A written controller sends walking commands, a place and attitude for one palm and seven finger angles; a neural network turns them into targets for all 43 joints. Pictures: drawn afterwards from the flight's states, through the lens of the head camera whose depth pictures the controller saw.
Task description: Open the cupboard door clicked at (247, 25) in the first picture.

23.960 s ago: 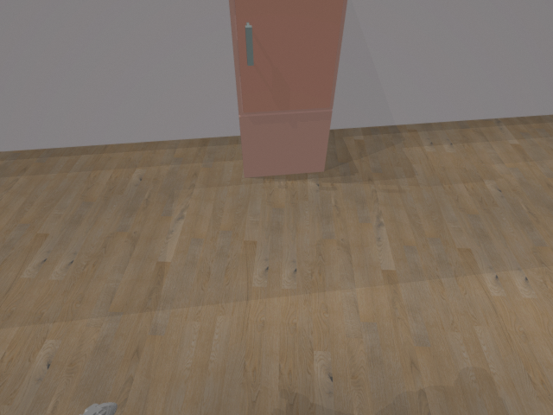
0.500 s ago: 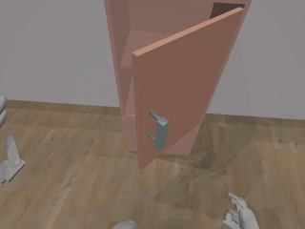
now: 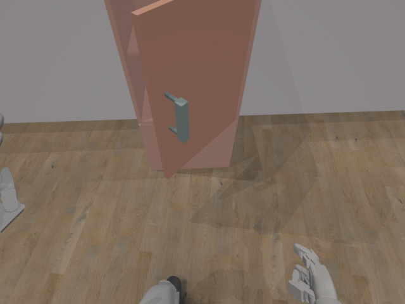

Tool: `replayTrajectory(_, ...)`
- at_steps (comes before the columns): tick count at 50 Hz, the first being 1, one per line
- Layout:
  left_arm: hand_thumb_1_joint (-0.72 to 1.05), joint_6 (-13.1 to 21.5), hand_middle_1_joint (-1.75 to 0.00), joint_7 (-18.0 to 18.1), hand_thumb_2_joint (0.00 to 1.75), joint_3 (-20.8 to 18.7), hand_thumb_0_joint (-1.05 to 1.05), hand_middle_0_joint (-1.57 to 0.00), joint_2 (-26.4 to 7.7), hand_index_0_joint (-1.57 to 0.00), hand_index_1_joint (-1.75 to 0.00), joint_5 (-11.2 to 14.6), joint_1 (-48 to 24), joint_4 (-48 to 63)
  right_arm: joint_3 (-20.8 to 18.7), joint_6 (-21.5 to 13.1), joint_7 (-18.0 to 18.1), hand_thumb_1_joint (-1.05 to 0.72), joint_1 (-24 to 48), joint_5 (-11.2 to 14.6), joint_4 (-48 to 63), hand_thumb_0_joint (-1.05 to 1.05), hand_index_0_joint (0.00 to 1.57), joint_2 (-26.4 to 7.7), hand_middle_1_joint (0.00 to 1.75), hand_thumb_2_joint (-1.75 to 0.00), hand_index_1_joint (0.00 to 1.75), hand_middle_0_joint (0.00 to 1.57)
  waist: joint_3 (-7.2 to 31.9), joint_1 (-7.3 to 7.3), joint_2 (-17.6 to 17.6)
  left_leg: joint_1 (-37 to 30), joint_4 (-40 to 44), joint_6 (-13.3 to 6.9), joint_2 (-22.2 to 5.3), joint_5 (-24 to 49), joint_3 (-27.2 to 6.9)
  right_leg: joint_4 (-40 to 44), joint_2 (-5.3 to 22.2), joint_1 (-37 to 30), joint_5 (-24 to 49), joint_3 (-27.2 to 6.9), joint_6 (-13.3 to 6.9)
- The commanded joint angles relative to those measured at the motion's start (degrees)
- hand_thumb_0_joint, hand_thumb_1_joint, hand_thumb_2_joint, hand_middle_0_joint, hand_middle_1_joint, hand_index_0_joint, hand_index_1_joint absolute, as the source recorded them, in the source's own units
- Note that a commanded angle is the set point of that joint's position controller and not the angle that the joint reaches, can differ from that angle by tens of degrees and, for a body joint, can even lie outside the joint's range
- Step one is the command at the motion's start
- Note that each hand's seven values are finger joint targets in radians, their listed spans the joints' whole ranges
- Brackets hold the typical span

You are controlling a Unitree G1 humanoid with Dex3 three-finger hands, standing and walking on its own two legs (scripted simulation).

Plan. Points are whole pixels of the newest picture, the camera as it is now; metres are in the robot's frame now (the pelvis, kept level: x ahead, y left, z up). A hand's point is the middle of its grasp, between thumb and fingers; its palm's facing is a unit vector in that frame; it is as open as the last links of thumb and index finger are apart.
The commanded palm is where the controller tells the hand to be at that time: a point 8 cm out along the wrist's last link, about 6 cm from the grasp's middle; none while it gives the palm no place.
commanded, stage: stop stepping back and stand still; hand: left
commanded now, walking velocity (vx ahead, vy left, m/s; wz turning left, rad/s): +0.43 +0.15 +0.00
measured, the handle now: (176, 117) +0.57 +0.11 -0.02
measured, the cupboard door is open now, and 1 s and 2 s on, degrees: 44 44 44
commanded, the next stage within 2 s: let the arm hang, fingers relaxed in 0.70 s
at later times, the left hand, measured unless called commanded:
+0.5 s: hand (6, 295) +0.12 +0.21 +0.19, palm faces +0.44 -0.74 -0.51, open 7.4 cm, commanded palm +0.07 +0.25 +0.19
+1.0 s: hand out of the picture +0.06 +0.21 -0.09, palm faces +0.12 -0.94 -0.33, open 7.4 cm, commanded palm none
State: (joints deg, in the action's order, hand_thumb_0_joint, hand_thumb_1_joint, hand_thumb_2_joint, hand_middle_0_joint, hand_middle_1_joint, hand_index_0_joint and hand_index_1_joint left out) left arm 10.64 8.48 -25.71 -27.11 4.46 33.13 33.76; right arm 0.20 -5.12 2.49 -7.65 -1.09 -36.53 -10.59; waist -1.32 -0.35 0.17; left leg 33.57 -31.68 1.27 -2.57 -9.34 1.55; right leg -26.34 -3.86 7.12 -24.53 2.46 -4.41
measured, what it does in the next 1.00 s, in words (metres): steps on the spot: left foot, then left foot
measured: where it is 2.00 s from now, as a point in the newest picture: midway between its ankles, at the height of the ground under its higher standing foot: outside the picture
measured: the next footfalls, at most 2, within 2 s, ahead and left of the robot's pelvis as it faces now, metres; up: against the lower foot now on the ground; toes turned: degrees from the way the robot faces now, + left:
left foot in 0.18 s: +0.01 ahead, +0.09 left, +0.00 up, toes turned +3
left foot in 0.82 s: -0.03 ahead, +0.11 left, +0.00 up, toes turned +5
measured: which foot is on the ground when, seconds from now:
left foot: up 0.00-0.16, down 0.18-0.40, up 0.42-0.80, down 0.82-1.00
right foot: down 0.00-1.00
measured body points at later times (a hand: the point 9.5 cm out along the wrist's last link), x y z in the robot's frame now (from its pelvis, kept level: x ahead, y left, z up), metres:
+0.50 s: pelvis -0.07 -0.05 +0.01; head -0.08 -0.06 +0.46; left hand +0.09 +0.25 +0.21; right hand +0.07 -0.29 -0.09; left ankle -0.08 +0.10 -0.65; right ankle -0.08 -0.08 -0.73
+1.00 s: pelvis -0.08 -0.01 +0.00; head -0.08 -0.04 +0.45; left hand +0.05 +0.25 -0.07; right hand +0.08 -0.25 -0.12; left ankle -0.07 +0.11 -0.73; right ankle -0.08 -0.08 -0.73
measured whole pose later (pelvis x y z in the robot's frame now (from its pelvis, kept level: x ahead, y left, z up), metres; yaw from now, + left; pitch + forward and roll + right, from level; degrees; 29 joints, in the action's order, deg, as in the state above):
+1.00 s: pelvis -0.08 -0.01 +0.00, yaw +3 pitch +0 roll +1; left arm -2.4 0.7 -3.9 -12.5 -2.1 17.1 -29.3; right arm -0.4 -0.8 0.2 -9.1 -1.8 -45.1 -14.6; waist 0.8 0.5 -2.3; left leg 17.7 -35.9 -0.4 0.4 -17.9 2.5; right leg -37.7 0.2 16.5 -21.3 6.5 -4.2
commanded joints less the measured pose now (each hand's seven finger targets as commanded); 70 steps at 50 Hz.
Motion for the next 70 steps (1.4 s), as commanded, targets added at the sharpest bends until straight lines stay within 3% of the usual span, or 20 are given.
replayTrajectory(1,0.90,3.3,-0.30,1.9,0.90,-9.2,0.00,-0.20,-10.3,-0.20,-0.30,-1.0,2.8,7.0,-2.1,-2.6,0.5,-0.90,1.5,2.3,9.2,0.00,0.20,-6.9,0.30,-0.90,0.30,0.20,10.9,0.10,10.4,-0.4,-24.3,-0.3,3.2,-11.3,-1.8,2.7,17.5,-3.0,57.1,-8.7,4.5)
replayTrajectory(5,0.90,2.3,-0.30,2.7,0.90,-6.6,0.00,-0.20,-8.0,-0.20,-0.30,-1.6,-2.9,3.1,-1.4,-2.6,2.1,-0.90,2.0,1.8,8.6,0.00,0.20,-7.2,0.30,-0.90,0.30,0.20,7.7,0.34,3.9,-9.2,-7.4,-2.2,3.9,-7.9,4.0,0.5,16.8,-3.6,57.0,-9.1,1.8)
replayTrajectory(9,0.90,2.5,-0.30,2.9,0.90,-3.2,0.00,-0.20,-6.9,-0.20,-0.30,-1.7,-8.2,1.3,-3.0,-3.0,2.1,-0.90,-0.9,1.9,8.0,0.00,0.20,-10.0,0.30,-0.90,0.30,0.20,9.3,2.11,2.2,-27.8,6.3,-6.6,1.0,9.6,0.0,-10.1,11.5,3.2,50.3,-6.5,8.7)
replayTrajectory(12,0.90,3.3,-0.30,3.1,0.90,-4.7,0.00,-0.20,-8.1,-0.20,-0.30,-2.6,-5.2,2.4,-3.4,-3.5,0.9,-0.90,-2.7,2.0,8.9,0.00,0.20,-9.9,0.30,-0.90,0.30,0.20,10.5,0.40,-8.4,-37.7,3.7,-13.1,-11.0,31.5,-15.1,-18.3,5.0,19.4,6.6,-4.0,9.4)
replayTrajectory(17,0.90,3.1,-0.30,2.3,0.90,-8.3,0.00,-0.20,-10.7,-0.20,-0.30,-3.2,-3.0,6.7,-3.0,-3.8,1.7,-0.90,1.2,1.2,10.1,0.00,0.20,-9.4,0.30,-0.90,0.30,0.20,-1.7,0.09,-9.8,1.9,16.5,-7.4,-6.6,-27.4,-8.9,-5.8,3.8,-4.6,0.6,0.9,4.0)
replayTrajectory(19,0.90,3.5,-0.30,2.1,0.90,-7.7,0.00,-0.20,-9.3,-0.20,-0.30,-3.5,-1.2,3.3,-3.7,-2.9,1.9,-0.90,0.8,0.8,11.0,0.00,0.20,-7.9,0.30,-0.90,0.30,0.20,-2.8,-0.21,3.6,6.8,-5.6,-3.3,1.7,-26.8,-0.9,7.9,12.2,-1.1,-15.1,-16.4,-1.8)
replayTrajectory(20,0.90,3.5,-0.30,2.0,0.90,-6.8,0.00,-0.20,-8.8,-0.20,-0.30,-3.3,-2.5,2.5,-4.5,-2.6,1.3,-0.90,1.0,1.1,10.6,0.00,0.20,-8.0,0.30,-0.90,0.30,0.20,-3.5,-0.59,14.7,6.7,-26.5,-1.8,4.6,-21.0,0.1,21.0,24.6,7.6,-29.1,-39.6,-6.1)
replayTrajectory(22,0.90,6.1,-0.30,1.4,0.90,-6.4,0.00,-0.20,-7.6,-0.20,-0.30,-3.2,-7.7,1.9,-4.8,-3.2,0.7,-0.90,0.3,0.3,8.3,0.00,0.20,-9.9,0.30,-0.90,0.30,0.20,-5.3,1.74,6.3,6.0,-39.1,-1.0,2.6,-11.5,-5.6,22.1,24.8,13.2,-19.5,-37.4,-2.7)
replayTrajectory(26,0.90,7.3,-0.30,0.7,0.90,-3.7,0.00,-0.20,-5.9,-0.20,-0.30,-3.5,-9.2,-4.6,-3.2,-3.3,0.9,-0.90,-2.0,0.6,6.3,0.00,0.20,-8.0,0.30,-0.90,0.30,0.20,1.3,1.92,0.0,3.4,-32.1,-1.0,0.3,-1.7,-2.1,12.5,18.2,3.2,14.9,-14.1,0.1)
replayTrajectory(34,0.90,7.3,-0.30,2.3,0.90,-4.9,0.00,-0.20,-7.2,-0.20,-0.30,-3.0,-5.0,0.8,-3.6,-4.9,1.3,-0.90,0.1,1.1,8.6,0.00,0.20,-7.5,0.30,-0.90,0.30,0.20,6.7,-1.14,11.3,-7.6,-5.6,-2.7,2.4,-3.8,4.3,10.1,17.1,-7.2,31.7,-10.7,5.0)
replayTrajectory(39,0.90,6.1,-0.30,2.8,0.90,-5.9,0.00,-0.20,-6.8,-0.20,-0.30,-2.2,-2.0,4.3,-3.3,-4.6,1.1,-0.90,-0.1,1.1,9.7,0.00,0.20,-7.3,0.30,-0.90,0.30,0.20,8.0,-0.81,4.9,-19.1,7.8,-3.2,2.3,0.1,3.2,6.1,15.1,-4.6,30.1,-9.6,3.9)
replayTrajectory(40,0.90,-3.9,-0.30,-6.1,0.90,18.4,0.00,-0.20,4.0,-0.20,-0.30,-8.4,-6.2,-41.0,-4.1,-5.2,-4.6,-0.90,-0.2,0.5,-4.8,0.00,0.20,-15.3,0.30,-0.90,0.30,0.20,4.1,3.08,0.3,-17.1,-2.0,-4.2,-1.5,17.2,-1.6,-5.6,16.4,5.7,40.6,-1.8,2.9)
replayTrajectory(42,0.90,-9.6,-0.30,-7.8,0.90,19.8,0.00,-0.20,9.8,-0.20,-0.30,-6.6,-2.9,-41.2,-4.1,-0.7,-3.3,-0.90,-5.7,0.8,-1.1,0.00,0.20,-11.7,0.30,-0.90,0.30,0.20,7.6,1.93,-5.7,-23.6,0.2,-6.8,-6.6,24.1,-7.0,-10.8,9.0,10.3,21.6,-2.4,3.3)
replayTrajectory(44,0.90,-10.1,-0.30,-7.7,0.90,20.9,0.00,-0.20,11.3,-0.20,-0.30,-6.8,-6.1,-44.8,-2.9,1.4,-2.8,-0.90,-4.5,-0.2,-1.6,0.00,0.20,-11.2,0.30,-0.90,0.30,0.20,7.1,-0.17,-1.6,-17.1,2.4,-9.8,-10.3,19.8,-11.5,-11.9,7.1,9.8,5.1,-0.5,3.3)
replayTrajectory(46,0.90,-10.0,-0.30,-8.0,0.90,20.4,0.00,-0.20,8.4,-0.20,-0.30,-6.7,-10.3,-50.6,-2.1,2.1,-2.2,-0.90,-1.8,-0.7,-1.3,0.00,0.20,-11.4,0.30,-0.90,0.30,0.20,5.2,-1.41,6.5,-10.3,1.8,-8.1,-7.0,16.1,-9.7,-6.6,7.9,1.6,17.3,-2.4,3.4)
replayTrajectory(49,0.90,-10.0,-0.30,-7.6,0.90,21.0,0.00,-0.20,5.3,-0.20,-0.30,-6.3,-14.9,-61.6,-1.9,4.4,-1.7,-0.90,-2.4,-0.6,-4.0,0.00,0.20,-8.1,0.30,-0.90,0.30,0.20,3.0,0.16,17.0,-13.9,-5.9,-2.1,1.6,-6.1,-0.8,2.3,18.3,2.7,40.8,-11.0,-1.9)
replayTrajectory(53,0.90,-10.3,-0.30,-6.9,0.90,22.6,0.00,-0.20,7.2,-0.20,-0.30,-5.5,-17.9,-73.2,-1.2,5.5,-1.7,-0.90,-4.5,-0.6,-10.5,0.00,0.20,-6.8,0.30,-0.90,0.30,0.20,1.4,1.66,-3.1,-23.0,4.0,-2.6,-1.5,7.8,-3.6,1.1,12.4,7.7,23.4,-5.8,0.7)
replayTrajectory(56,0.90,-10.8,-0.30,-6.7,0.90,22.5,0.00,-0.20,10.4,-0.20,-0.30,-5.2,-14.1,-81.1,-0.9,5.4,-1.1,-0.90,-3.4,-0.8,-13.8,0.00,0.20,-5.8,0.30,-0.90,0.30,0.20,-0.2,-0.44,-17.1,-17.5,10.1,-4.5,-3.6,1.7,-7.1,3.8,8.8,2.3,12.2,-3.2,2.1)
replayTrajectory(63,0.90,-10.2,-0.30,-7.1,0.90,23.9,0.00,-0.20,11.3,-0.20,-0.30,-5.1,-14.5,-91.5,-1.3,5.5,-0.6,-0.90,-8.1,-0.1,-19.7,0.00,0.20,-5.3,0.30,-0.90,0.30,0.20,-1.0,0.52,-1.9,-18.7,13.2,-4.2,-3.4,-5.6,-7.4,8.3,9.5,1.5,10.5,-3.3,1.3)
replayTrajectory(70,0.90,-10.3,-0.30,-6.9,0.90,24.5,0.00,-0.20,12.0,-0.20,-0.30,-5.1,-13.2,-97.0,-1.0,5.0,-0.4,-0.90,-10.5,-0.1,-24.2,0.00,0.20,-5.7,0.30,-0.90,0.30,0.20,-2.3,0.41,-1.5,-19.5,16.8,-4.5,-4.1,-7.2,-8.3,7.4,9.5,2.2,10.3,-2.7,1.7)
